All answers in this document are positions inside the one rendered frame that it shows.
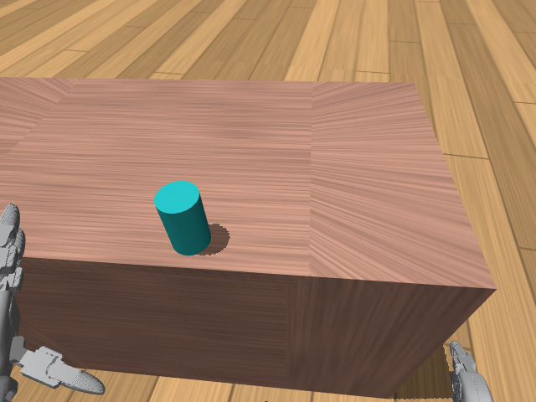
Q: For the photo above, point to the right robot hand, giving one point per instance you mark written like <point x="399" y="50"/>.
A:
<point x="467" y="385"/>

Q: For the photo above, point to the left robot hand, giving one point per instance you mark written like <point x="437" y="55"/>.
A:
<point x="45" y="365"/>

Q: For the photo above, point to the left robot arm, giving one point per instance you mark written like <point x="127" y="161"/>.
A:
<point x="8" y="388"/>

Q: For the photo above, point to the can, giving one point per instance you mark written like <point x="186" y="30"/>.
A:
<point x="181" y="210"/>

